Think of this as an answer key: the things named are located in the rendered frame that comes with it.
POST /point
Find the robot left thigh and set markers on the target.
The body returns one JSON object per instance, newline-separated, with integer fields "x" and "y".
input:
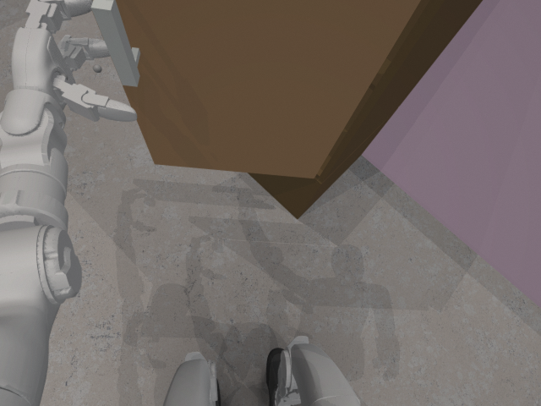
{"x": 194, "y": 384}

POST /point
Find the left robot upper arm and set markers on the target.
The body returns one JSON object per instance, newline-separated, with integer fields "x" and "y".
{"x": 38, "y": 272}

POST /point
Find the robot right foot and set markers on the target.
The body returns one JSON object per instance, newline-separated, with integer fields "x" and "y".
{"x": 272, "y": 365}

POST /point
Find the cupboard door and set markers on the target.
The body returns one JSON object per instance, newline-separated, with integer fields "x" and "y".
{"x": 254, "y": 86}

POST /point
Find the left robot forearm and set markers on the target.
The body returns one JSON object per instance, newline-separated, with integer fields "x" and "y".
{"x": 33, "y": 170}

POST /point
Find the left robot hand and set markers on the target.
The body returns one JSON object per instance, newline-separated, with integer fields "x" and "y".
{"x": 37, "y": 61}

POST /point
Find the handle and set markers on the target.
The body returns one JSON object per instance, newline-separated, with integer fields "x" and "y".
{"x": 112, "y": 29}

